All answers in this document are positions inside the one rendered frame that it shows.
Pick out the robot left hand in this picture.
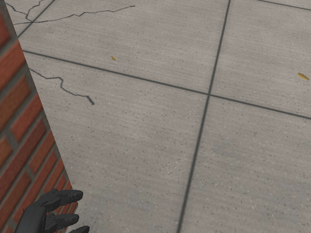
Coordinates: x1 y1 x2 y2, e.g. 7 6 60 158
14 188 89 233

